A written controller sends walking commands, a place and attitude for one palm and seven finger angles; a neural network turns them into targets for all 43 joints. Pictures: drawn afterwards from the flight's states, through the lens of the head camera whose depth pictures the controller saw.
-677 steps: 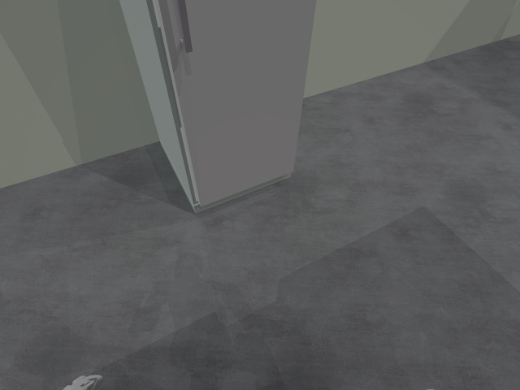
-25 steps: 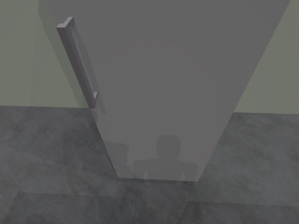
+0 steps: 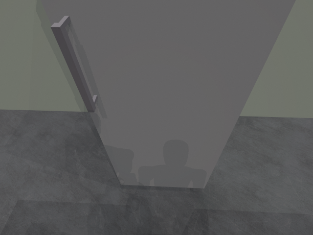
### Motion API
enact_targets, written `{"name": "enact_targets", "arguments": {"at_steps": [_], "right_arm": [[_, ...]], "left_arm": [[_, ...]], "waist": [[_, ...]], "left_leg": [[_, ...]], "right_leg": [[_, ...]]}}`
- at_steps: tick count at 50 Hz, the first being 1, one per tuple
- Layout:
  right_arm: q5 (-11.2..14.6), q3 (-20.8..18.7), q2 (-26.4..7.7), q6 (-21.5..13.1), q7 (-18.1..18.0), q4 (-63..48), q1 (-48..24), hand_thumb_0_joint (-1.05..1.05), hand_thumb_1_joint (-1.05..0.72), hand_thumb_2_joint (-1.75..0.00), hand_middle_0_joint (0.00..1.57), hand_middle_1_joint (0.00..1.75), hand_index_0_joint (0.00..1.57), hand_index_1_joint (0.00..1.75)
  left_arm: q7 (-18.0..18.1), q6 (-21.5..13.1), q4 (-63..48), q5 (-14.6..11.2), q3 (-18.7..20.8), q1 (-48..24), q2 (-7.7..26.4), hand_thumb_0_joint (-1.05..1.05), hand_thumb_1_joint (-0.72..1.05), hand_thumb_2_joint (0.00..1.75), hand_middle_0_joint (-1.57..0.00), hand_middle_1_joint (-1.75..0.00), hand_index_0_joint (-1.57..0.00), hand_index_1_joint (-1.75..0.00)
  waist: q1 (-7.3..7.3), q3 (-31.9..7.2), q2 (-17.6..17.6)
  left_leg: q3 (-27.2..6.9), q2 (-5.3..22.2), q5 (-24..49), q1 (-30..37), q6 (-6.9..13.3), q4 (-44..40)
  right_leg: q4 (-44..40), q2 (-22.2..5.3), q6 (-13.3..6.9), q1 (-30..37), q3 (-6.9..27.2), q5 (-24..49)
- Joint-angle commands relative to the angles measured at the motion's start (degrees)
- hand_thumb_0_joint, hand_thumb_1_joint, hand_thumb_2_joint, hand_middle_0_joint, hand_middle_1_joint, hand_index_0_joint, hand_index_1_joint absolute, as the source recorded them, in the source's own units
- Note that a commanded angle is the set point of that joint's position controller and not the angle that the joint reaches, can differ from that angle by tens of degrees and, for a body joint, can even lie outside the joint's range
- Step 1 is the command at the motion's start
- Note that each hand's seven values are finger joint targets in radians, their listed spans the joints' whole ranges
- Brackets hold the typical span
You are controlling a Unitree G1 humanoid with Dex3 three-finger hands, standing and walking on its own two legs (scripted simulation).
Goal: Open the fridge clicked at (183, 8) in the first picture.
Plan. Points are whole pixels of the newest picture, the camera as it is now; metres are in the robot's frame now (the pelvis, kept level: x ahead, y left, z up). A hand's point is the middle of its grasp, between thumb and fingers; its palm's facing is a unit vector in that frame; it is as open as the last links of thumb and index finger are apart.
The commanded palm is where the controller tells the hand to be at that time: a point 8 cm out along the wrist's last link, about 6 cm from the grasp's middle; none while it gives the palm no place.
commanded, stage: look again from close up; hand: left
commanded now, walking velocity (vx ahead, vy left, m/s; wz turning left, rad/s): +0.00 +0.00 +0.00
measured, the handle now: (80, 71) +0.46 +0.22 +0.18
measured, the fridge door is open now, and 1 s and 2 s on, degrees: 0 0 0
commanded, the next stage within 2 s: raise the hand to about handle height in 0.32 s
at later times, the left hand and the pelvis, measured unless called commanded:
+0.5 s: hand out of the picture +0.07 +0.19 -0.13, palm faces +0.19 -0.96 -0.22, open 7.3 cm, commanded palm +0.10 +0.23 -0.06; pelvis -0.01 +0.00 +0.00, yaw +0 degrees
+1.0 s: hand (58, 219) +0.15 +0.23 +0.02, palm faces +0.08 -1.00 -0.05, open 9.6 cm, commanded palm +0.13 +0.28 +0.03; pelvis -0.03 +0.03 -0.05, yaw +4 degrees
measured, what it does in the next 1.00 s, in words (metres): lowers itself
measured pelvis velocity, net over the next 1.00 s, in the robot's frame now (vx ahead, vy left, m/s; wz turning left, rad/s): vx -0.03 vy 0.03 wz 0.07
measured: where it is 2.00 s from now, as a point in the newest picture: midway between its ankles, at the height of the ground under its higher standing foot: outside the picture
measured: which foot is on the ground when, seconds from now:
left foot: down 0.00-1.00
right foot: down 0.00-1.00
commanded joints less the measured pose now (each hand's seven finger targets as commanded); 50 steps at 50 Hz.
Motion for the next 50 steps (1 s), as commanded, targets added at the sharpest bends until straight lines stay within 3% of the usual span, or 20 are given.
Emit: {"name": "enact_targets", "arguments": {"at_steps": [1,20,21,22,23,24,25,26,27,28,30,32,33,35,36,39,42,43,47,50], "right_arm": [[0.21,-0.65,-4.94,-0.94,-0.05,-0.98,4.50,0.00,-0.90,-0.90,0.20,0.30,0.20,0.30],[0.20,-0.89,-4.90,-0.79,-0.10,-1.22,4.49,0.00,-0.90,-0.90,0.20,0.30,0.20,0.30],[1.04,-2.08,-6.76,-1.29,0.23,-3.97,-1.54,0.00,-0.90,-0.90,0.20,0.30,0.20,0.30],[3.84,-1.83,-16.29,-10.02,-2.67,-26.46,-4.72,0.00,-0.90,-0.90,0.20,0.30,0.20,0.30],[4.14,-0.86,-11.36,-14.19,-3.95,-24.84,-9.43,0.00,-0.90,-0.90,0.20,0.30,0.20,0.30],[3.51,-1.37,-9.65,-16.55,-3.70,-27.12,-8.47,0.00,-0.90,-0.90,0.20,0.30,0.20,0.30],[4.54,-1.11,-10.01,-17.42,-4.09,-24.64,-7.16,0.00,-0.90,-0.90,0.20,0.30,0.20,0.30],[4.12,-1.97,-11.89,-18.57,-3.75,-27.72,-8.11,0.00,-0.90,-0.90,0.20,0.30,0.20,0.30],[3.30,-3.29,-12.65,-19.25,-3.27,-27.91,-6.70,0.00,-0.90,-0.90,0.20,0.30,0.20,0.30],[2.80,-3.95,-12.18,-19.72,-2.54,-29.99,-7.25,0.00,-0.90,-0.90,0.20,0.30,0.20,0.30],[2.29,-4.68,-11.83,-19.93,-0.69,-33.47,-8.90,0.00,-0.90,-0.90,0.20,0.30,0.20,0.30],[2.19,-5.49,-12.82,-19.07,1.45,-37.36,-10.75,0.00,-0.90,-0.90,0.20,0.30,0.20,0.30],[2.34,-6.03,-13.82,-18.20,2.52,-39.47,-10.92,0.00,-0.90,-0.90,0.20,0.30,0.20,0.30],[3.56,-5.53,-13.65,-16.20,2.14,-43.35,-12.70,0.00,-0.90,-0.90,0.20,0.30,0.20,0.30],[3.94,-5.31,-13.42,-15.24,1.54,-45.01,-12.87,0.00,-0.90,-0.90,0.20,0.30,0.20,0.30],[3.81,-4.76,-12.00,-13.71,-0.09,-47.64,-11.41,0.00,-0.90,-0.90,0.20,0.30,0.20,0.30],[2.89,-4.04,-11.14,-14.32,-0.31,-46.95,-7.40,0.00,-0.90,-0.90,0.20,0.30,0.20,0.30],[2.21,-3.30,-11.93,-14.45,-0.44,-46.13,-6.14,0.00,-0.90,-0.90,0.20,0.30,0.20,0.30],[3.07,-2.20,-12.62,-16.29,-1.15,-43.50,-5.93,0.00,-0.90,-0.90,0.20,0.30,0.20,0.30],[3.96,-1.68,-12.54,-17.02,-1.73,-43.26,-7.07,0.00,-0.90,-0.90,0.20,0.30,0.20,0.30]], "left_arm": [[0.49,-1.18,-1.82,-0.36,1.50,3.13,6.77,0.00,0.90,0.90,-0.20,-0.30,-0.20,-0.30],[0.47,-1.11,-2.02,-0.24,1.69,3.65,6.80,0.00,0.90,0.90,-0.20,-0.30,-0.20,-0.30],[2.86,-2.11,0.72,0.08,2.09,10.92,7.32,0.00,0.90,0.90,-0.20,-0.30,-0.20,-0.30],[1.41,-15.08,-84.30,-13.28,6.95,-33.72,19.80,0.00,0.88,0.89,-0.20,-0.32,-0.20,-0.32],[5.13,-14.38,-82.94,-10.32,12.16,-25.33,24.89,0.00,0.85,0.88,-0.20,-0.33,-0.20,-0.33],[4.91,-7.40,-70.17,-10.35,1.48,2.64,5.95,0.00,0.83,0.87,-0.21,-0.34,-0.21,-0.34],[4.61,-5.94,-63.11,-11.76,1.70,6.70,1.38,0.00,0.81,0.86,-0.21,-0.36,-0.21,-0.36],[3.47,-8.80,-66.22,-12.72,2.86,1.15,3.49,0.00,0.78,0.85,-0.21,-0.37,-0.21,-0.37],[1.63,-12.30,-63.03,-13.00,5.69,1.92,5.28,0.00,0.76,0.84,-0.21,-0.39,-0.21,-0.39],[-1.05,-15.65,-58.29,-13.52,6.42,9.78,3.32,0.00,0.74,0.83,-0.21,-0.40,-0.21,-0.40],[-8.00,-23.91,-53.32,-15.57,7.03,21.56,0.44,0.00,0.69,0.81,-0.22,-0.43,-0.22,-0.43],[-15.79,-31.75,-54.30,-17.13,8.44,25.12,1.70,0.00,0.64,0.79,-0.22,-0.47,-0.22,-0.47],[-19.50,-33.02,-52.61,-16.95,11.42,27.27,5.13,0.00,0.62,0.78,-0.22,-0.48,-0.22,-0.48],[-22.25,-29.83,-58.89,-17.06,13.60,23.29,9.08,0.00,0.57,0.76,-0.22,-0.51,-0.22,-0.51],[-22.28,-27.45,-62.50,-17.90,14.03,20.35,9.33,0.00,0.55,0.75,-0.22,-0.53,-0.22,-0.53],[-18.55,-24.72,-76.31,-19.46,16.00,12.33,10.48,0.00,0.48,0.72,-0.23,-0.57,-0.23,-0.57],[-13.93,-27.69,-88.43,-16.75,12.24,6.03,9.34,0.00,0.41,0.69,-0.24,-0.62,-0.24,-0.62],[-13.56,-28.73,-91.46,-15.81,9.75,0.57,9.65,0.00,0.39,0.68,-0.24,-0.63,-0.24,-0.63],[-16.07,-27.66,-86.45,-14.75,6.97,0.61,9.84,0.00,0.29,0.64,-0.24,-0.69,-0.24,-0.69],[-18.55,-20.74,-81.85,-15.35,9.93,3.97,12.03,0.00,0.22,0.61,-0.25,-0.74,-0.25,-0.74]], "waist": [[0.04,-0.42,-0.49],[0.08,0.66,-1.41],[2.79,-2.44,-4.00],[-3.82,-28.43,7.77],[-0.90,-22.77,14.96],[0.30,-17.64,12.86],[-0.60,-9.80,4.18],[-2.37,-3.30,-2.98],[-2.85,-3.06,-10.08],[-0.44,-2.35,-12.41],[2.39,-4.68,-18.10],[2.40,-6.82,-14.52],[3.01,-7.98,-8.92],[3.84,-11.44,-8.89],[3.60,-12.39,-9.05],[2.64,-15.08,-0.02],[0.09,-17.74,7.22],[-2.08,-16.98,5.97],[-3.48,-14.68,5.87],[-0.79,-15.82,4.43]], "left_leg": [[-4.03,4.66,4.01,-5.86,1.93,-3.62],[-3.85,4.35,3.13,-6.26,1.95,-3.27],[1.43,4.50,-0.69,-8.96,0.37,9.92],[-2.69,-2.13,8.61,1.20,2.67,0.90],[-0.28,-1.43,7.60,0.18,2.07,2.11],[-2.70,-1.26,9.30,-4.75,2.32,0.09],[-3.35,-1.07,6.81,-7.32,2.17,2.15],[-4.59,-1.16,2.30,-11.28,2.68,4.53],[-3.89,-1.19,-0.95,-14.70,2.66,7.61],[-3.66,-1.50,-2.00,-18.49,2.12,10.12],[-3.14,-2.27,-4.02,-28.27,0.93,15.99],[-2.36,-3.20,-4.80,-32.07,0.26,21.05],[-1.77,-3.69,-3.56,-31.25,0.31,22.93],[-0.34,-4.20,-4.07,-34.94,1.50,24.07],[-0.33,-4.27,-4.88,-35.48,1.85,23.97],[-1.03,-3.60,-4.35,-32.13,2.10,23.92],[-3.24,-2.02,1.59,-25.43,2.55,23.86],[-4.58,-1.43,2.52,-24.42,2.74,24.06],[-6.75,-0.66,-0.43,-23.48,2.43,22.55],[-7.33,-0.63,-0.23,-23.30,2.00,19.43]], "right_leg": [[-5.62,-9.05,0.09,4.55,10.85,5.95],[-7.16,-8.96,0.50,3.76,11.33,3.30],[-4.49,-12.30,7.50,7.20,13.52,38.60],[-0.18,-8.28,3.29,12.83,12.71,21.31],[1.04,-5.51,1.98,9.84,11.47,7.74],[1.88,-4.12,1.42,8.20,6.66,4.57],[0.41,-3.58,2.47,1.45,4.64,2.01],[-0.45,-3.99,3.75,-5.03,3.92,-4.16],[-0.70,-4.13,4.65,-9.06,3.98,-10.86],[1.02,-4.47,4.39,-10.03,4.52,-13.77],[6.83,-4.85,4.49,-10.72,6.44,-14.78],[11.17,-5.44,3.95,-10.55,7.63,-10.10],[12.76,-6.07,3.18,-9.43,8.99,-6.40],[12.88,-6.79,3.75,-8.93,11.10,-7.23],[12.51,-6.49,4.08,-9.16,11.48,-9.88],[13.06,-5.26,3.59,-11.36,10.41,-13.66],[17.60,-2.89,2.70,-14.30,5.03,-2.99],[19.18,-2.18,2.62,-16.18,3.58,-1.07],[17.98,-1.77,2.73,-18.12,1.71,-4.20],[16.20,-1.98,2.63,-13.48,1.02,-4.04]]}}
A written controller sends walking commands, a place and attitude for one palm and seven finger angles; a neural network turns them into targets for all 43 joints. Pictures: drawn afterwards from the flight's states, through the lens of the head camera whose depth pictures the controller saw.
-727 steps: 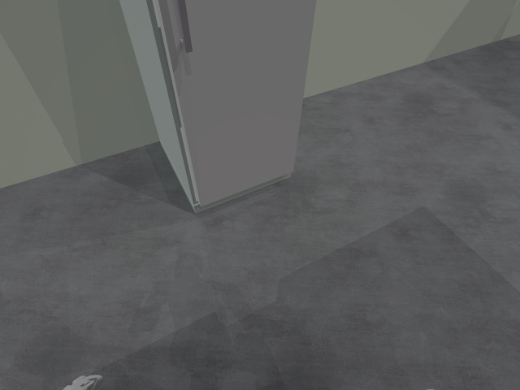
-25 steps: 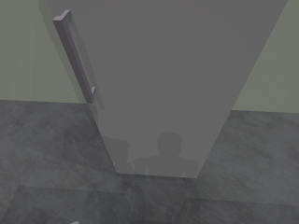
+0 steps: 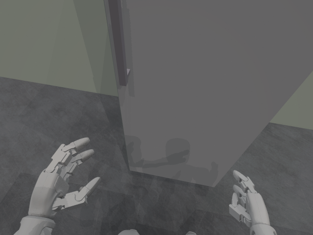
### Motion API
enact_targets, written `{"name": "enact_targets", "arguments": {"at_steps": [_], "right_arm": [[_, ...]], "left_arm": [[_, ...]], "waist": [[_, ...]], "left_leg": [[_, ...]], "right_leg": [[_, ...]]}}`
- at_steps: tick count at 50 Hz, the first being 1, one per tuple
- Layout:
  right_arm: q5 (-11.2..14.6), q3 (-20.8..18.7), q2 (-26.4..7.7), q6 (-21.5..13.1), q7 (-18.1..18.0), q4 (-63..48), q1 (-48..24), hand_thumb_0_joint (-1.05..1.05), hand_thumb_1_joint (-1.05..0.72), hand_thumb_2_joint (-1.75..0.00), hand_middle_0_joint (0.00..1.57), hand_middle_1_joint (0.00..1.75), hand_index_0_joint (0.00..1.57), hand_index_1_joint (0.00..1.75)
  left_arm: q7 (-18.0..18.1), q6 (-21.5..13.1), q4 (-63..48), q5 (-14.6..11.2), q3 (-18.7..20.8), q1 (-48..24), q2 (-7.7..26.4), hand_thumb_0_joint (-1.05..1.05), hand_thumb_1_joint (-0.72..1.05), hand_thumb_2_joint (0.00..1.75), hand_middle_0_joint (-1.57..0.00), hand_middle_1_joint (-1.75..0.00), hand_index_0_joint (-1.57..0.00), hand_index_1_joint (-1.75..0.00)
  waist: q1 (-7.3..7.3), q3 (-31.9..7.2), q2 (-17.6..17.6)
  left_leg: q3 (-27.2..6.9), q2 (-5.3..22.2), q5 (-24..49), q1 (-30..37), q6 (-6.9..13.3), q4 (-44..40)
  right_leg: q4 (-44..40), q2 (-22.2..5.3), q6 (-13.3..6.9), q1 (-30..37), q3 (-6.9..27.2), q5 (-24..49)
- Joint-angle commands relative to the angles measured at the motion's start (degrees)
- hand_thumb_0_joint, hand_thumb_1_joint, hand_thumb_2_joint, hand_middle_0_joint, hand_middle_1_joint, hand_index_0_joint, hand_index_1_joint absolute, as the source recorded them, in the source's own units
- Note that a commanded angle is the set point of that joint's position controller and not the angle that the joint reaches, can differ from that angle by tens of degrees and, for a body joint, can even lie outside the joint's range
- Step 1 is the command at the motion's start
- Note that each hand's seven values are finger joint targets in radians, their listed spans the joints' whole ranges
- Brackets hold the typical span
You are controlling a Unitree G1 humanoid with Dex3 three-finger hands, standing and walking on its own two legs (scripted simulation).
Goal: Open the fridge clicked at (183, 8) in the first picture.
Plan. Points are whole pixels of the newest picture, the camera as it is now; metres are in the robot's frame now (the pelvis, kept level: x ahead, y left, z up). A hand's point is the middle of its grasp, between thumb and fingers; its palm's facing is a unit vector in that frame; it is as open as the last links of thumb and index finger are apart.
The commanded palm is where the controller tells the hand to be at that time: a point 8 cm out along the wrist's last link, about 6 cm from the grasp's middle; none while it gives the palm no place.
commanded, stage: raise the hand to about handle height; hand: left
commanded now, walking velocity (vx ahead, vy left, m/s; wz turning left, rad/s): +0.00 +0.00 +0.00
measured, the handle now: (121, 37) +0.50 +0.16 +0.24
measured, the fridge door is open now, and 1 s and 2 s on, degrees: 0 0 0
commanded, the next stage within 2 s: move the hooked fingers beside the handle in 1.52 s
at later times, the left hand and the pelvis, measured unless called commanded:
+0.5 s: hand (56, 136) +0.26 +0.24 +0.16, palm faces -0.01 -0.99 -0.11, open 12.6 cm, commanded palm +0.22 +0.29 +0.18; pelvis +0.02 +0.02 +0.03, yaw -1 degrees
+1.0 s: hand (28, 83) +0.29 +0.27 +0.25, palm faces +0.04 -0.99 -0.13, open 14.0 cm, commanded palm +0.26 +0.31 +0.27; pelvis +0.02 -0.01 +0.05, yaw -1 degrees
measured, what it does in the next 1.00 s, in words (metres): stands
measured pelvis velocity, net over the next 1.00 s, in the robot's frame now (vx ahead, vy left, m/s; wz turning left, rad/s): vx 0.02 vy -0.01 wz -0.02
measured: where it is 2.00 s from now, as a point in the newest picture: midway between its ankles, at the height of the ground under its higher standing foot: outside the picture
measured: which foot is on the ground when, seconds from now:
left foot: down 0.00-1.00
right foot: down 0.00-1.00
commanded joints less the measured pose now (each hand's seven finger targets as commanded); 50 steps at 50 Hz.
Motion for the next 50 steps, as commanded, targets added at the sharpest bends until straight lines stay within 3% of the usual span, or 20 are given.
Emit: {"name": "enact_targets", "arguments": {"at_steps": [1,2,3,6,8,9,12,15,17,24,27,31,34,37,39,42,43,47,48,50], "right_arm": [[1.52,-2.19,-7.13,-4.05,-1.15,-6.41,-1.17,0.00,-0.90,-0.90,0.20,0.30,0.20,0.30],[1.77,-2.05,-6.91,-4.10,-1.32,-6.28,-1.88,0.00,-0.90,-0.90,0.20,0.30,0.20,0.30],[1.66,-1.73,-6.78,-4.14,-1.48,-6.08,-2.81,0.00,-0.90,-0.90,0.20,0.30,0.20,0.30],[1.42,-1.23,-5.78,-5.20,-1.29,-5.99,-3.13,0.00,-0.90,-0.90,0.20,0.30,0.20,0.30],[1.04,-0.97,-5.85,-6.03,-1.01,-5.20,-3.14,0.00,-0.90,-0.90,0.20,0.30,0.20,0.30],[1.14,-0.84,-5.74,-6.43,-0.81,-4.99,-2.54,0.00,-0.90,-0.90,0.20,0.30,0.20,0.30],[1.36,-1.16,-6.43,-7.42,-0.65,-3.80,-1.49,0.00,-0.90,-0.90,0.20,0.30,0.20,0.30],[1.52,-1.13,-7.05,-8.08,-1.17,-3.12,-0.91,0.00,-0.90,-0.90,0.20,0.30,0.20,0.30],[1.75,-1.15,-7.32,-8.32,-1.60,-2.72,-0.92,0.00,-0.90,-0.90,0.20,0.30,0.20,0.30],[2.00,-0.44,-7.47,-8.08,-2.88,-1.64,-2.28,0.00,-0.90,-0.90,0.20,0.30,0.20,0.30],[2.31,0.05,-7.72,-7.82,-3.17,-1.28,-3.02,0.00,-0.90,-0.90,0.20,0.30,0.20,0.30],[2.51,0.34,-7.69,-6.87,-3.30,-1.53,-3.92,0.00,-0.90,-0.90,0.20,0.30,0.20,0.30],[2.64,0.97,-7.47,-5.78,-3.15,-1.76,-4.93,0.00,-0.90,-0.90,0.20,0.30,0.20,0.30],[2.83,1.17,-7.46,-4.95,-3.23,-1.72,-5.34,0.00,-0.90,-0.90,0.20,0.30,0.20,0.30],[3.02,1.42,-7.42,-4.27,-3.09,-1.86,-6.23,0.00,-0.90,-0.90,0.20,0.30,0.20,0.30],[3.37,1.48,-7.47,-3.63,-3.14,-1.87,-6.82,0.00,-0.90,-0.90,0.20,0.30,0.20,0.30],[3.36,1.60,-7.58,-3.33,-3.03,-1.93,-7.13,0.00,-0.90,-0.90,0.20,0.30,0.20,0.30],[3.73,1.61,-7.72,-2.82,-2.98,-2.23,-7.95,0.00,-0.90,-0.90,0.20,0.30,0.20,0.30],[3.60,1.53,-7.82,-2.55,-2.83,-2.24,-8.09,0.00,-0.90,-0.90,0.20,0.30,0.20,0.30],[3.79,1.44,-8.08,-2.20,-2.68,-2.24,-8.36,0.00,-0.90,-0.90,0.20,0.30,0.20,0.30]], "left_arm": [[-2.77,3.83,-10.33,-1.33,3.98,-7.71,8.09,0.00,0.20,0.60,-0.25,-0.75,-0.25,-0.75],[-2.55,6.34,-9.27,-1.96,5.90,-7.08,8.68,0.00,0.18,0.59,-0.25,-0.76,-0.25,-0.76],[-2.53,8.58,-7.80,-2.64,7.78,-6.57,9.51,0.00,0.15,0.58,-0.25,-0.78,-0.25,-0.78],[-1.15,10.90,-13.86,-4.32,10.24,-7.36,9.52,0.00,0.08,0.55,-0.26,-0.82,-0.26,-0.82],[-0.48,11.26,-14.57,-4.67,11.80,-7.55,10.54,0.00,0.04,0.53,-0.26,-0.86,-0.26,-0.86],[-0.52,11.02,-16.19,-5.02,10.89,-8.52,9.32,0.00,0.01,0.52,-0.26,-0.87,-0.26,-0.87],[-0.86,11.41,-15.63,-4.63,10.25,-9.26,8.87,0.00,-0.06,0.49,-0.27,-0.92,-0.27,-0.92],[-1.68,12.69,-16.16,-4.45,11.83,-13.12,11.46,0.00,-0.13,0.46,-0.27,-0.96,-0.27,-0.96],[-1.95,13.77,-15.65,-4.58,13.11,-14.72,12.80,0.00,-0.17,0.44,-0.28,-0.99,-0.28,-0.99],[-4.60,17.42,-14.34,-6.82,17.82,-24.85,17.46,0.00,-0.34,0.37,-0.29,-1.10,-0.29,-1.10],[-6.02,20.11,-10.71,-7.10,18.08,-28.62,18.24,0.00,-0.41,0.34,-0.29,-1.14,-0.29,-1.14],[-7.85,23.56,-9.08,-7.23,20.67,-33.68,21.62,0.00,-0.50,0.30,-0.30,-1.20,-0.30,-1.20],[-8.92,25.73,-8.70,-7.51,22.01,-37.84,23.61,0.00,-0.50,0.30,-0.30,-1.20,-0.30,-1.20],[-9.59,27.53,-5.35,-7.88,24.05,-40.54,25.65,0.00,-0.50,0.30,-0.30,-1.20,-0.30,-1.20],[-10.26,28.60,-4.90,-7.97,24.74,-43.77,27.09,0.00,-0.50,0.30,-0.30,-1.20,-0.30,-1.20],[-11.12,30.28,-1.86,-7.88,25.13,-47.21,28.39,0.00,-0.50,0.30,-0.30,-1.20,-0.30,-1.20],[-11.46,30.77,-1.37,-7.78,25.42,-47.88,29.37,0.00,-0.50,0.30,-0.30,-1.20,-0.30,-1.20],[-12.29,32.28,0.19,-7.22,26.26,-53.62,32.08,0.00,-0.50,0.30,-0.30,-1.20,-0.30,-1.20],[-12.46,32.62,0.96,-7.37,27.47,-53.39,33.47,0.00,-0.50,0.30,-0.30,-1.20,-0.30,-1.20],[-12.90,33.29,1.35,-7.26,28.21,-56.01,34.81,0.00,-0.50,0.30,-0.30,-1.20,-0.30,-1.20]], "waist": [[-3.33,-10.04,3.79],[-2.48,-9.62,1.83],[-1.37,-8.79,2.51],[-0.40,-11.58,2.07],[0.27,-10.36,1.70],[-0.22,-10.33,3.18],[-1.03,-8.56,2.39],[-0.96,-8.69,4.38],[-0.92,-7.85,3.38],[-0.15,-7.84,5.95],[-0.21,-4.63,6.09],[0.15,-5.89,6.11],[0.24,-6.00,6.92],[0.22,-6.27,3.88],[0.37,-6.37,5.66],[-0.07,-6.41,4.28],[0.39,-6.48,4.09],[-0.01,-7.81,6.10],[0.53,-8.23,4.15],[0.38,-9.24,4.61]], "left_leg": [[-2.63,0.55,12.94,3.08,-0.42,-14.59],[-2.85,0.70,12.88,2.60,-0.64,-15.85],[-2.84,0.57,14.13,2.81,-0.77,-16.79],[-2.68,0.91,19.83,5.77,-1.53,-18.36],[-2.85,1.16,23.17,6.63,-2.21,-19.15],[-2.54,1.19,24.23,8.04,-2.60,-19.67],[-2.55,1.55,23.38,9.29,-2.78,-20.52],[-2.57,1.49,24.00,11.50,-2.88,-21.80],[-2.80,1.56,23.62,12.39,-2.80,-22.71],[-2.31,1.04,27.87,17.64,-2.42,-25.32],[-2.55,1.02,25.40,17.75,-2.12,-26.90],[-2.00,0.72,25.42,19.63,-1.25,-27.98],[-1.60,0.58,26.57,20.59,-1.09,-28.64],[-1.71,0.48,25.13,20.52,-0.57,-29.19],[-1.37,0.32,25.56,21.05,-0.48,-29.48],[-1.34,0.28,23.59,20.77,-0.06,-29.57],[-1.25,0.37,23.87,20.53,-0.02,-29.41],[-1.28,0.17,22.44,20.95,0.16,-29.72],[-1.33,0.35,23.57,20.68,0.20,-29.32],[-1.24,0.35,23.69,20.53,0.26,-29.41]], "right_leg": [[-9.91,0.94,0.76,10.68,5.06,5.91],[-10.49,0.91,0.83,11.95,4.56,5.50],[-10.89,0.94,0.56,13.47,4.35,6.64],[-11.00,0.79,0.81,16.60,3.35,11.42],[-11.24,1.14,0.55,17.68,3.06,13.47],[-11.61,1.14,0.62,17.43,2.93,14.20],[-12.85,1.25,0.95,16.08,2.81,13.04],[-14.26,0.98,0.83,17.70,3.14,13.49],[-15.24,0.94,0.96,18.15,3.07,13.23],[-18.77,0.82,0.72,23.58,3.70,18.46],[-20.40,0.86,0.76,23.23,3.76,17.08],[-22.28,0.83,0.72,25.76,4.63,18.45],[-23.40,0.75,0.59,27.48,4.98,20.23],[-24.37,0.76,0.86,27.95,5.14,19.35],[-25.03,0.51,0.63,28.94,5.65,20.10],[-25.91,0.15,0.94,28.73,6.32,18.21],[-26.22,-0.02,0.79,29.82,7.01,18.37],[-26.82,-0.60,0.84,29.79,7.78,16.31],[-26.82,-0.81,0.80,31.27,8.30,17.37],[-26.74,-1.14,0.95,31.58,8.48,17.82]]}}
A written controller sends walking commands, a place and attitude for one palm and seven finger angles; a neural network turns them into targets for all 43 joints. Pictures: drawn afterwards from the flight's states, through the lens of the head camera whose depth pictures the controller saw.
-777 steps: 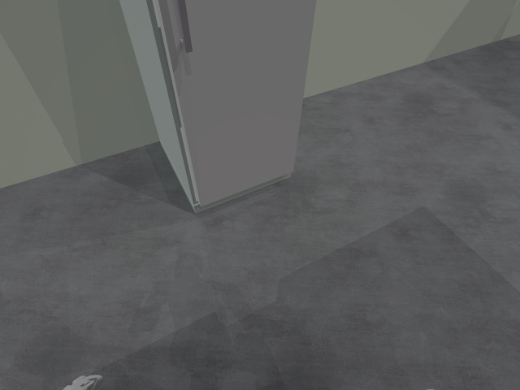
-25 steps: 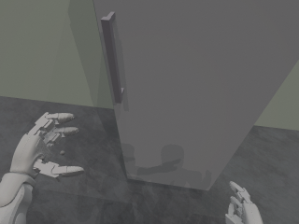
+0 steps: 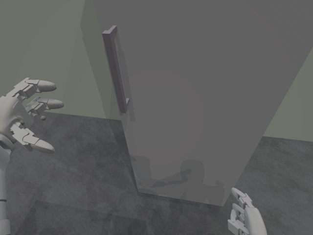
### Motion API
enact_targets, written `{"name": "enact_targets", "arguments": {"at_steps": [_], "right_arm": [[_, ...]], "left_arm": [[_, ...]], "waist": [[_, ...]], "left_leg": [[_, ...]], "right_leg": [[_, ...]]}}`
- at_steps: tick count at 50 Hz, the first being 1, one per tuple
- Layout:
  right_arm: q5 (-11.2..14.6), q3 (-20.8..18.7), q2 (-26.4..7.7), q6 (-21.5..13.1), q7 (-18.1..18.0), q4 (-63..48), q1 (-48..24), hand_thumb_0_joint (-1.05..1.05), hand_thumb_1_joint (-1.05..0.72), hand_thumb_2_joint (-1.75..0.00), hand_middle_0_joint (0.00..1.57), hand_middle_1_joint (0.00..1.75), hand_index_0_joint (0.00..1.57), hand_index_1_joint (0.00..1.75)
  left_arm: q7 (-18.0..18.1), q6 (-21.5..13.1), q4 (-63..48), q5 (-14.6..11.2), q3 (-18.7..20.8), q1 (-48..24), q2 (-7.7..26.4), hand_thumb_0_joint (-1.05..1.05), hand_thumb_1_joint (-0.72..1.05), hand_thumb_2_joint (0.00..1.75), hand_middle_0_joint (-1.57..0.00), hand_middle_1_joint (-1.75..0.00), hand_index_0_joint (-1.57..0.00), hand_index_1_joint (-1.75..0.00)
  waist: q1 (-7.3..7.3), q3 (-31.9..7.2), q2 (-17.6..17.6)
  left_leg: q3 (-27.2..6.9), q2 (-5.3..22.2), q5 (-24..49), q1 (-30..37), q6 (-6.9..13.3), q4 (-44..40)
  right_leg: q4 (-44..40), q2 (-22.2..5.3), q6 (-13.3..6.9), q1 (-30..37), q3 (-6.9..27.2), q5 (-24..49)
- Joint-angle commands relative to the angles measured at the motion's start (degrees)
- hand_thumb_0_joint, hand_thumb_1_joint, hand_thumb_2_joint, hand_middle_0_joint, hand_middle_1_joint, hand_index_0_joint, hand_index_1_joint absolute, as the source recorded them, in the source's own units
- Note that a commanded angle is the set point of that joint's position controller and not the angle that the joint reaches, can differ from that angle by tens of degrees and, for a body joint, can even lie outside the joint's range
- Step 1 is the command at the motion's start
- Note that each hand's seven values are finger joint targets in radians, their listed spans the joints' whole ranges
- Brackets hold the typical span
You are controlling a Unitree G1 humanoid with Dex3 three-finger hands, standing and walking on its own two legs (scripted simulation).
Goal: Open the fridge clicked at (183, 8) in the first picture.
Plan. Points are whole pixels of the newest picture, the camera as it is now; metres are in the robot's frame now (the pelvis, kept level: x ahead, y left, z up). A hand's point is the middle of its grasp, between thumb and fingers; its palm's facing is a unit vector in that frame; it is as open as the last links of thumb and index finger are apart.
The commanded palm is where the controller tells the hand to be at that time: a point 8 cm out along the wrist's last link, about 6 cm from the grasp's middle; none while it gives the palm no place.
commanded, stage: raise the hand to about handle height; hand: left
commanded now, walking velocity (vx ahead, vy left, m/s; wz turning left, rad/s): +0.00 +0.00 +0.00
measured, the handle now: (119, 74) +0.48 +0.17 +0.19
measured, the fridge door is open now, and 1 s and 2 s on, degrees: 0 0 0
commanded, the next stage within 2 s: move the hooked fingers beside the handle in 0.52 s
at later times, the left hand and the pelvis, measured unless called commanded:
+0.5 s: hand (41, 115) +0.28 +0.28 +0.21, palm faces +0.06 -0.99 -0.11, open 14.0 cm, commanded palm +0.24 +0.32 +0.22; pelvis +0.00 +0.00 +0.00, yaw -1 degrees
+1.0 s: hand (55, 105) +0.31 +0.27 +0.21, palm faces +0.02 -1.00 -0.09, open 14.0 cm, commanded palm +0.28 +0.31 +0.21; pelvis -0.01 +0.00 +0.00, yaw +0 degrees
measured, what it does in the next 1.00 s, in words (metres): stands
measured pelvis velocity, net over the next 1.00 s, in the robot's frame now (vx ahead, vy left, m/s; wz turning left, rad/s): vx -0.01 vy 0.00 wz -0.01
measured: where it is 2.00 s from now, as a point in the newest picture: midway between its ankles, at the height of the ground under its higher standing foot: outside the picture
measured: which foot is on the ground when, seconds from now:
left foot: down 0.00-1.00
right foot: down 0.00-1.00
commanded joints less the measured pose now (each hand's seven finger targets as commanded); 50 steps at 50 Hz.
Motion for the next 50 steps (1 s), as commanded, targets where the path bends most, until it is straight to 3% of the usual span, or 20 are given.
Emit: {"name": "enact_targets", "arguments": {"at_steps": [1,2,3,5,8,10,11,15,19,21,23,25,29,32,34,36,39,41,48,50], "right_arm": [[0.59,-3.10,-6.95,-3.23,-0.10,-9.79,-8.99,0.00,-0.90,-0.90,0.20,0.30,0.20,0.30],[0.73,-3.14,-6.95,-3.15,0.06,-9.74,-8.79,0.00,-0.90,-0.90,0.20,0.30,0.20,0.30],[0.69,-3.44,-7.32,-2.89,0.39,-9.96,-8.57,0.00,-0.90,-0.90,0.20,0.30,0.20,0.30],[1.05,-3.54,-7.75,-2.29,0.67,-10.13,-8.51,0.00,-0.90,-0.90,0.20,0.30,0.20,0.30],[1.06,-3.77,-7.76,-1.96,0.94,-11.13,-9.35,0.00,-0.90,-0.90,0.20,0.30,0.20,0.30],[0.99,-3.85,-7.46,-2.08,0.77,-11.64,-9.46,0.00,-0.90,-0.90,0.20,0.30,0.20,0.30],[0.76,-3.95,-7.22,-2.37,0.63,-11.87,-9.19,0.00,-0.90,-0.90,0.20,0.30,0.20,0.30],[0.46,-3.77,-6.93,-2.82,0.18,-11.05,-8.59,0.00,-0.90,-0.90,0.20,0.30,0.20,0.30],[0.61,-3.61,-7.14,-3.00,-0.22,-10.44,-8.29,0.00,-0.90,-0.90,0.20,0.30,0.20,0.30],[0.83,-3.43,-7.13,-3.05,-0.45,-10.22,-7.82,0.00,-0.90,-0.90,0.20,0.30,0.20,0.30],[0.78,-3.53,-7.34,-2.87,-0.36,-10.09,-7.88,0.00,-0.90,-0.90,0.20,0.30,0.20,0.30],[0.88,-3.40,-7.32,-3.01,-0.36,-10.65,-8.67,0.00,-0.90,-0.90,0.20,0.30,0.20,0.30],[0.53,-3.22,-7.06,-3.03,-0.21,-10.37,-8.43,0.00,-0.90,-0.90,0.20,0.30,0.20,0.30],[0.66,-3.15,-7.05,-3.08,-0.25,-9.66,-7.91,0.00,-0.90,-0.90,0.20,0.30,0.20,0.30],[0.62,-3.34,-7.39,-2.88,-0.15,-9.56,-7.91,0.00,-0.90,-0.90,0.20,0.30,0.20,0.30],[0.84,-3.20,-7.33,-2.74,-0.30,-9.40,-7.93,0.00,-0.90,-0.90,0.20,0.30,0.20,0.30],[0.74,-3.28,-7.11,-2.94,-0.51,-9.76,-8.18,0.00,-0.90,-0.90,0.20,0.30,0.20,0.30],[0.70,-3.38,-7.23,-2.73,-0.75,-9.38,-7.40,0.00,-0.90,-0.90,0.20,0.30,0.20,0.30],[0.61,-3.44,-7.32,-2.15,-0.43,-9.69,-6.97,0.00,-0.90,-0.90,0.20,0.30,0.20,0.30],[0.71,-3.42,-7.39,-2.01,-0.54,-9.76,-6.67,0.00,-0.90,-0.90,0.20,0.30,0.20,0.30]], "left_arm": [[-0.38,-2.18,-8.97,-1.54,8.28,-21.02,19.67,0.00,-0.50,0.30,-0.30,-1.20,-0.30,-1.20],[-0.70,-1.78,-6.98,-1.57,6.90,-19.54,17.73,0.00,-0.50,0.30,-0.30,-1.20,-0.30,-1.20],[-1.06,-1.32,-5.26,-1.89,7.34,-16.75,17.53,0.00,-0.50,0.30,-0.30,-1.20,-0.30,-1.20],[-1.79,-0.44,-3.96,-2.09,6.33,-15.09,16.22,0.00,-0.50,0.30,-0.30,-1.20,-0.30,-1.20],[-1.40,-0.37,-7.44,-1.99,6.58,-15.49,17.12,0.00,-0.50,0.30,-0.30,-1.20,-0.30,-1.20],[-0.44,-1.13,-11.79,-1.84,7.65,-18.35,18.38,0.00,-0.50,0.30,-0.30,-1.20,-0.30,-1.20],[0.24,-1.78,-13.09,-1.95,9.17,-18.26,19.39,0.00,-0.50,0.30,-0.30,-1.20,-0.30,-1.20],[1.90,-3.11,-14.56,-1.72,10.01,-18.29,19.55,0.00,-0.50,0.30,-0.30,-1.20,-0.30,-1.20],[1.85,-2.15,-12.71,-0.92,7.85,-18.63,18.02,0.00,-0.50,0.30,-0.30,-1.20,-0.30,-1.20],[1.59,-1.32,-10.34,-0.71,6.01,-18.83,16.53,0.00,-0.50,0.30,-0.30,-1.20,-0.30,-1.20],[0.79,-0.89,-8.57,-1.08,5.52,-17.27,16.10,0.00,-0.50,0.30,-0.30,-1.20,-0.30,-1.20],[0.52,-1.33,-12.01,-0.81,5.51,-20.57,17.11,0.00,-0.50,0.30,-0.30,-1.20,-0.30,-1.20],[0.31,-2.11,-12.05,-1.31,7.34,-19.39,18.29,0.00,-0.50,0.30,-0.30,-1.20,-0.30,-1.20],[0.34,-1.91,-8.79,-1.35,6.19,-20.24,16.88,0.00,-0.50,0.30,-0.30,-1.20,-0.30,-1.20],[0.26,-1.83,-7.69,-1.28,6.09,-20.14,16.95,0.00,-0.50,0.30,-0.30,-1.20,-0.30,-1.20],[0.37,-1.56,-6.25,-0.58,4.33,-23.00,16.31,0.00,-0.50,0.30,-0.30,-1.20,-0.30,-1.20],[0.93,-2.41,-8.02,0.08,3.08,-27.22,16.33,0.00,-0.50,0.30,-0.30,-1.20,-0.30,-1.20],[1.27,-2.75,-4.90,0.38,4.17,-27.57,17.48,0.00,-0.50,0.30,-0.30,-1.20,-0.30,-1.20],[1.45,-3.78,-1.57,1.34,2.82,-29.75,17.25,0.00,-0.50,0.30,-0.30,-1.20,-0.30,-1.20],[1.65,-3.80,-0.94,1.58,1.63,-32.16,16.25,0.00,-0.50,0.30,-0.30,-1.20,-0.30,-1.20]], "waist": [[-0.71,-11.45,0.92],[-0.96,-10.48,0.01],[-0.29,-10.65,-2.12],[-0.71,-10.07,-3.47],[-0.22,-10.44,-2.08],[-0.42,-12.96,0.65],[-0.23,-13.91,0.22],[-0.31,-12.48,1.86],[-0.66,-10.34,4.11],[-1.36,-8.83,1.11],[-1.02,-8.29,-0.32],[-1.17,-10.64,2.11],[-0.80,-11.83,1.66],[-1.56,-9.03,0.64],[-1.40,-9.35,-0.94],[-1.93,-8.02,0.75],[-2.05,-11.01,3.18],[-2.16,-11.02,0.33],[-1.66,-11.75,0.99],[-2.21,-12.33,1.66]], "left_leg": [[-2.52,0.39,12.85,-3.58,0.67,-3.93],[-2.51,0.47,12.53,-3.81,0.58,-4.09],[-2.48,0.65,13.29,-4.44,0.58,-3.54],[-2.16,0.68,12.29,-5.28,0.61,-3.28],[-2.05,0.81,12.46,-4.95,0.53,-2.87],[-1.88,0.51,13.32,-3.33,0.63,-3.13],[-1.90,0.43,13.49,-2.82,0.72,-3.11],[-1.80,0.58,14.39,-2.25,0.69,-3.96],[-1.79,0.60,13.61,-1.42,0.53,-4.96],[-2.26,0.68,11.41,-1.69,0.55,-5.56],[-2.41,0.82,10.72,-2.02,0.60,-5.31],[-2.54,0.54,10.97,-0.94,0.57,-5.53],[-2.52,0.47,12.95,-0.41,0.50,-5.48],[-2.69,0.55,11.31,-1.12,0.41,-5.78],[-2.70,0.64,12.17,-1.43,0.45,-5.66],[-2.81,0.59,9.82,-1.88,0.33,-5.95],[-2.82,0.40,10.59,-0.35,0.31,-5.56],[-2.93,0.41,9.97,-1.49,0.46,-5.54],[-2.69,0.51,12.73,-1.62,0.37,-5.57],[-2.72,0.41,12.62,-1.50,0.29,-5.67]], "right_leg": [[-4.07,-2.60,0.84,8.86,7.44,8.13],[-3.92,-2.60,0.87,8.15,6.99,7.73],[-3.77,-2.83,0.96,8.88,7.75,8.95],[-3.37,-3.01,1.36,7.51,8.00,8.60],[-3.13,-3.01,1.23,7.10,8.25,7.28],[-2.62,-2.55,0.97,7.67,7.46,8.11],[-2.60,-2.43,1.04,8.14,7.26,8.38],[-2.71,-2.08,0.77,8.18,6.43,9.96],[-3.22,-1.88,0.59,6.43,5.80,9.10],[-3.69,-1.48,0.84,4.65,5.00,6.31],[-4.27,-1.62,0.73,4.89,5.82,5.08],[-3.80,-1.61,0.70,5.48,5.43,5.23],[-3.64,-1.39,0.54,6.64,5.16,7.64],[-3.98,-1.23,0.76,4.10,4.58,6.12],[-3.96,-1.33,0.63,4.77,4.89,7.06],[-4.25,-1.38,0.67,3.04,4.76,4.19],[-3.96,-1.57,0.47,4.03,5.33,4.83],[-4.08,-1.45,0.69,4.22,5.06,4.10],[-3.46,-1.50,0.19,5.30,4.99,7.26],[-3.06,-1.50,0.27,4.76,4.75,7.69]]}}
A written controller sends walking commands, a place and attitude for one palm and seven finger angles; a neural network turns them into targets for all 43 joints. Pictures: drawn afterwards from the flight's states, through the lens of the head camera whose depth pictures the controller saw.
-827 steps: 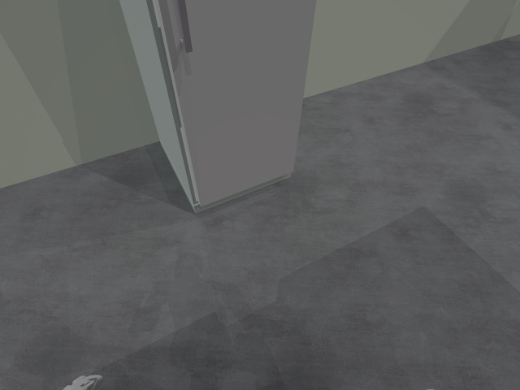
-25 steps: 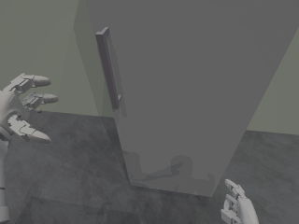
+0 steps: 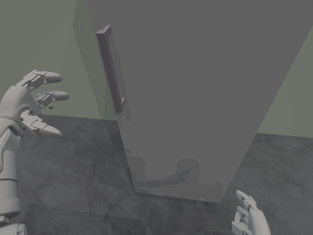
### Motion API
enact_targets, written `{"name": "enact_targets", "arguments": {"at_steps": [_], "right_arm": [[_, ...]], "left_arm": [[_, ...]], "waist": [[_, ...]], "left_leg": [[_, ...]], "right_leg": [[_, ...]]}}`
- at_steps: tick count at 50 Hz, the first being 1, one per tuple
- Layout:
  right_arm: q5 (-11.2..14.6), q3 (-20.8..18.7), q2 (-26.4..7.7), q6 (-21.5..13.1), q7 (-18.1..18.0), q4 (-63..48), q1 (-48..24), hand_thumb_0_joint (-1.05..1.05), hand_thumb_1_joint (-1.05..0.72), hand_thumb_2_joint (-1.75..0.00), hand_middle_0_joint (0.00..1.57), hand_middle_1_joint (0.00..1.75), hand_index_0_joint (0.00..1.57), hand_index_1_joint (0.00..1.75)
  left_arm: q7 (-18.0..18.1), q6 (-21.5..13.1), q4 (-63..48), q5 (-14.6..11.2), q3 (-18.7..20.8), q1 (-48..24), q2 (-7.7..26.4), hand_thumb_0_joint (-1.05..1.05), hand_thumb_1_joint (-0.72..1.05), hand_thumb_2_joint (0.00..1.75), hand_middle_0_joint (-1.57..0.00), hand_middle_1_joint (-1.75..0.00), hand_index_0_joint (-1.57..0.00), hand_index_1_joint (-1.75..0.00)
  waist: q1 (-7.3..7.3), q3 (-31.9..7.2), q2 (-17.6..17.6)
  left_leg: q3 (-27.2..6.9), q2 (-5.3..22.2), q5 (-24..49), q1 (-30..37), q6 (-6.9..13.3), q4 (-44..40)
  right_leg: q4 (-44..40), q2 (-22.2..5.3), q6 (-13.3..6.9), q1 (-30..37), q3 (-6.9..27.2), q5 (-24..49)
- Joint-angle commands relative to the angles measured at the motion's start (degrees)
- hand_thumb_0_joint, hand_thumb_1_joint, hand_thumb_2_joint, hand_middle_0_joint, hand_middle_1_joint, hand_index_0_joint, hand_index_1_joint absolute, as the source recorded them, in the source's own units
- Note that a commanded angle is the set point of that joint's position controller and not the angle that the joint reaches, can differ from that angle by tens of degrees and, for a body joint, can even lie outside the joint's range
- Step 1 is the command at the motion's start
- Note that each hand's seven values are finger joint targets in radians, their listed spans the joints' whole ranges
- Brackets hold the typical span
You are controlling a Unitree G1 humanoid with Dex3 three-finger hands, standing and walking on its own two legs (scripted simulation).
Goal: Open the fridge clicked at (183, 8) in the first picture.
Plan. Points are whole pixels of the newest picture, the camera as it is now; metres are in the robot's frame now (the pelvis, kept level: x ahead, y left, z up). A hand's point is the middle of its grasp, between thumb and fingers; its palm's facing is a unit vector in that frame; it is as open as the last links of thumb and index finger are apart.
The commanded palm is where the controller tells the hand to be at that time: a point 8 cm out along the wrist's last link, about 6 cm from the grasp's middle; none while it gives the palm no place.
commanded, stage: move the hooked fingers beside the handle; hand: left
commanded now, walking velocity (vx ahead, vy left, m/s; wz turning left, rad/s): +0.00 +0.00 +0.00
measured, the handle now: (114, 74) +0.48 +0.17 +0.19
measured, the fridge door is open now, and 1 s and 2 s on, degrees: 0 0 0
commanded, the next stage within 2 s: none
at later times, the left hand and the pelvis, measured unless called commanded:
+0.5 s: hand (63, 96) +0.36 +0.26 +0.20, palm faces +0.02 -1.00 -0.06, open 14.0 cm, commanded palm +0.33 +0.31 +0.21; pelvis +0.01 +0.00 +0.00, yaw -1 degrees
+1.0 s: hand (75, 88) +0.40 +0.25 +0.20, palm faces +0.00 -1.00 -0.05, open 14.0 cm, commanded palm +0.37 +0.29 +0.20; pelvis +0.01 +0.00 +0.00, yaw -1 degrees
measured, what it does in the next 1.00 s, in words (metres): stands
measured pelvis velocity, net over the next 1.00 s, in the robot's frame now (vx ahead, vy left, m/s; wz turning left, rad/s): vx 0.01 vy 0.00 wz -0.02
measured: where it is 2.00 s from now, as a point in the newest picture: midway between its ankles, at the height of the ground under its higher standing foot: outside the picture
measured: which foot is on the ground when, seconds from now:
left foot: down 0.00-1.00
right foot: down 0.00-1.00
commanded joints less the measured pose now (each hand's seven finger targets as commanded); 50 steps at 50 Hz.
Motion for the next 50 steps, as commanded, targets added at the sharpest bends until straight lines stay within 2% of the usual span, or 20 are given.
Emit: {"name": "enact_targets", "arguments": {"at_steps": [1,4,7,9,11,13,16,19,21,24,27,29,31,33,35,39,42,43,46,50], "right_arm": [[0.31,-2.70,-6.56,-3.31,-0.23,-9.15,-6.85,0.00,-0.90,-0.90,0.20,0.30,0.20,0.30],[0.08,-3.08,-6.98,-2.77,0.18,-9.59,-6.68,0.00,-0.90,-0.90,0.20,0.30,0.20,0.30],[0.30,-3.06,-6.70,-2.62,0.13,-9.68,-6.59,0.00,-0.90,-0.90,0.20,0.30,0.20,0.30],[0.21,-3.23,-6.98,-2.38,0.25,-9.81,-6.07,0.00,-0.90,-0.90,0.20,0.30,0.20,0.30],[0.26,-3.26,-6.93,-2.28,0.11,-9.76,-5.83,0.00,-0.90,-0.90,0.20,0.30,0.20,0.30],[0.27,-3.43,-7.04,-2.01,0.11,-9.43,-5.29,0.00,-0.90,-0.90,0.20,0.30,0.20,0.30],[0.42,-3.47,-7.16,-1.88,-0.12,-9.30,-4.77,0.00,-0.90,-0.90,0.20,0.30,0.20,0.30],[0.19,-3.68,-7.29,-1.77,0.04,-9.49,-4.68,0.00,-0.90,-0.90,0.20,0.30,0.20,0.30],[0.40,-3.56,-7.19,-1.48,-0.08,-9.15,-4.17,0.00,-0.90,-0.90,0.20,0.30,0.20,0.30],[0.42,-3.63,-7.52,-1.25,0.05,-9.15,-3.92,0.00,-0.90,-0.90,0.20,0.30,0.20,0.30],[0.42,-3.51,-7.03,-1.49,-0.11,-9.35,-3.83,0.00,-0.90,-0.90,0.20,0.30,0.20,0.30],[0.33,-3.55,-6.93,-1.40,0.03,-9.36,-3.73,0.00,-0.90,-0.90,0.20,0.30,0.20,0.30],[0.34,-3.46,-7.21,-1.06,-0.08,-8.76,-3.35,0.00,-0.90,-0.90,0.20,0.30,0.20,0.30],[0.20,-3.67,-7.52,-0.50,0.04,-8.35,-2.97,0.00,-0.90,-0.90,0.20,0.30,0.20,0.30],[0.39,-3.39,-7.27,-0.26,0.06,-8.83,-3.58,0.00,-0.90,-0.90,0.20,0.30,0.20,0.30],[0.03,-3.62,-6.99,-0.14,0.10,-9.19,-2.78,0.00,-0.90,-0.90,0.20,0.30,0.20,0.30],[0.24,-3.53,-7.02,-0.06,-0.04,-8.45,-2.22,0.00,-0.90,-0.90,0.20,0.30,0.20,0.30],[0.08,-3.70,-7.34,0.22,0.08,-8.14,-1.64,0.00,-0.90,-0.90,0.20,0.30,0.20,0.30],[0.35,-3.64,-7.51,0.67,0.01,-8.03,-1.53,0.00,-0.90,-0.90,0.20,0.30,0.20,0.30],[0.11,-3.84,-7.40,0.76,0.11,-8.35,-1.17,0.00,-0.90,-0.90,0.20,0.30,0.20,0.30]], "left_arm": [[0.88,-4.14,-9.19,-1.14,4.68,-22.52,16.55,0.00,-0.50,0.30,-0.30,-1.20,-0.30,-1.20],[0.99,-4.08,-8.56,-1.11,8.31,-20.59,19.99,0.00,-0.50,0.30,-0.30,-1.20,-0.30,-1.20],[1.00,-4.50,-8.04,-0.88,5.16,-23.60,16.81,0.00,-0.50,0.30,-0.30,-1.20,-0.30,-1.20],[0.94,-4.77,-7.70,-0.98,7.13,-22.49,19.03,0.00,-0.50,0.30,-0.30,-1.20,-0.30,-1.20],[0.85,-5.01,-7.33,-0.80,6.24,-24.19,18.34,0.00,-0.50,0.30,-0.30,-1.20,-0.30,-1.20],[0.73,-4.99,-5.83,-0.75,5.39,-24.20,18.02,0.00,-0.50,0.30,-0.30,-1.20,-0.30,-1.20],[0.59,-5.41,-4.93,-0.62,4.72,-26.57,17.57,0.00,-0.50,0.30,-0.30,-1.20,-0.30,-1.20],[0.54,-6.20,-5.93,-0.63,6.50,-27.20,19.71,0.00,-0.50,0.30,-0.30,-1.20,-0.30,-1.20],[0.39,-6.21,-3.70,-0.51,5.08,-27.59,18.19,0.00,-0.50,0.30,-0.30,-1.20,-0.30,-1.20],[0.44,-6.35,-2.34,-0.38,5.82,-28.06,19.47,0.00,-0.50,0.30,-0.30,-1.20,-0.30,-1.20],[0.82,-6.92,-4.13,0.05,2.24,-31.31,16.04,0.00,-0.50,0.30,-0.30,-1.20,-0.30,-1.20],[1.12,-7.05,-4.61,-0.18,2.98,-30.47,16.52,0.00,-0.50,0.30,-0.30,-1.20,-0.30,-1.20],[1.55,-6.49,-1.30,-0.14,2.47,-30.45,15.49,0.00,-0.50,0.30,-0.30,-1.20,-0.30,-1.20],[2.17,-5.95,1.01,0.23,4.26,-29.27,17.87,0.00,-0.50,0.30,-0.30,-1.20,-0.30,-1.20],[2.52,-6.01,0.28,0.96,2.54,-33.08,16.89,0.00,-0.50,0.30,-0.30,-1.20,-0.30,-1.20],[3.25,-7.81,-2.33,1.16,4.09,-34.56,18.56,0.00,-0.50,0.30,-0.30,-1.20,-0.30,-1.20],[2.89,-7.99,1.45,0.83,1.47,-34.83,15.04,0.00,-0.50,0.30,-0.30,-1.20,-0.30,-1.20],[2.91,-7.75,3.16,0.92,2.67,-32.92,16.54,0.00,-0.50,0.30,-0.30,-1.20,-0.30,-1.20],[2.80,-7.23,4.52,1.58,1.34,-35.52,16.09,0.00,-0.50,0.30,-0.30,-1.20,-0.30,-1.20],[3.40,-8.74,1.99,1.74,0.82,-39.12,16.16,0.00,-0.50,0.30,-0.30,-1.20,-0.30,-1.20]], "waist": [[-0.81,-11.59,1.49],[0.30,-14.57,-0.35],[-0.75,-13.18,2.34],[-0.21,-14.61,-0.17],[-0.74,-14.96,1.37],[-0.89,-13.34,0.67],[-1.65,-14.44,0.26],[-1.04,-17.05,1.36],[-1.78,-15.74,-0.20],[-1.46,-15.07,-0.35],[-2.09,-16.16,3.48],[-1.59,-17.29,1.85],[-1.98,-15.28,-0.40],[-1.37,-14.51,-2.48],[-1.89,-14.76,1.17],[-1.57,-19.92,1.29],[-2.52,-16.86,-0.11],[-1.93,-16.44,-2.17],[-2.68,-15.24,0.82],[-2.80,-18.68,1.75]], "left_leg": [[-3.16,0.99,11.26,-1.19,0.19,-4.55],[-2.46,0.94,13.76,-2.55,0.50,-3.97],[-2.36,0.95,13.01,-2.03,0.29,-4.01],[-2.07,0.98,14.40,-2.41,0.60,-3.77],[-1.81,0.93,13.92,-2.15,0.54,-3.63],[-1.80,1.26,13.99,-2.33,0.58,-3.41],[-1.81,1.07,13.78,-2.03,0.70,-3.44],[-1.63,1.02,15.83,-1.36,0.72,-3.06],[-1.57,1.08,15.35,-1.94,0.70,-3.21],[-1.77,1.17,15.46,-2.35,0.72,-3.44],[-2.24,1.14,16.93,0.32,0.27,-3.44],[-2.12,1.20,18.21,0.90,0.36,-3.32],[-2.29,1.26,16.97,-0.69,0.30,-3.77],[-2.00,1.36,15.97,-2.00,0.57,-3.83],[-1.99,1.18,15.12,-1.93,0.38,-4.28],[-1.98,1.21,19.80,0.74,0.35,-3.65],[-2.05,1.43,18.58,0.16,0.23,-3.95],[-1.94,1.58,18.75,-0.55,0.43,-3.94],[-1.82,1.40,17.15,-1.34,0.27,-4.33],[-2.17,1.46,18.89,0.69,0.18,-4.10]], "right_leg": [[-3.31,-0.94,0.27,5.89,4.09,6.93],[-2.79,-1.32,0.29,9.62,4.94,10.41],[-2.73,-1.31,0.27,7.31,4.69,9.91],[-2.52,-1.28,0.35,9.16,5.01,11.90],[-2.56,-1.33,0.47,8.55,5.10,11.66],[-2.86,-1.32,0.32,7.73,5.40,11.62],[-2.66,-1.21,0.55,7.32,5.10,11.79],[-2.20,-1.41,0.33,9.31,5.59,14.45],[-2.26,-1.22,0.54,8.30,5.16,14.20],[-2.32,-1.19,0.36,8.11,5.07,13.93],[-2.02,-0.96,0.08,6.35,4.40,14.09],[-2.09,-0.86,0.06,7.27,4.61,15.50],[-2.19,-0.82,0.16,6.41,4.14,14.59],[-2.69,-1.02,0.20,7.06,4.59,13.79],[-2.62,-1.19,0.09,6.49,4.73,12.92],[-1.92,-1.03,-0.04,9.26,4.86,17.35],[-2.30,-0.86,0.05,6.80,4.35,16.20],[-2.47,-0.90,0.00,7.46,4.44,16.54],[-2.54,-1.11,-0.05,6.05,4.52,15.09],[-2.41,-1.00,-0.21,6.94,4.63,15.94]]}}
